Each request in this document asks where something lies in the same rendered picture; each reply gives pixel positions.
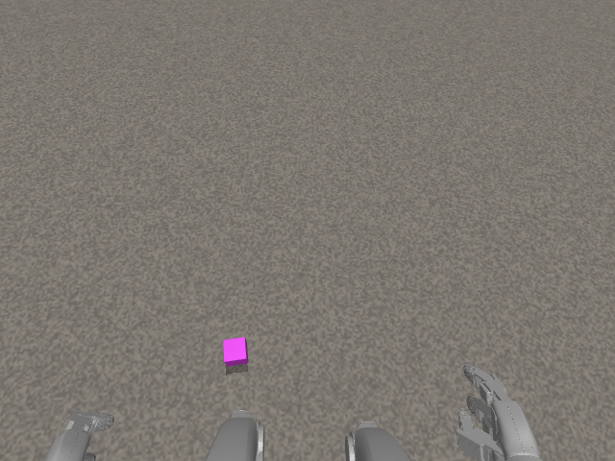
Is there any cube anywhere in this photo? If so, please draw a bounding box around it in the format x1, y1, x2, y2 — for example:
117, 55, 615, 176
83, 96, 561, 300
223, 337, 248, 367

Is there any left robot hand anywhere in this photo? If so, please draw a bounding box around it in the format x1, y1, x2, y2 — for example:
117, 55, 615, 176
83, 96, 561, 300
44, 409, 114, 461

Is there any right robot hand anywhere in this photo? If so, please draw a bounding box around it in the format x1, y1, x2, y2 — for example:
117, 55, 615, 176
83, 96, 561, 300
456, 364, 541, 461

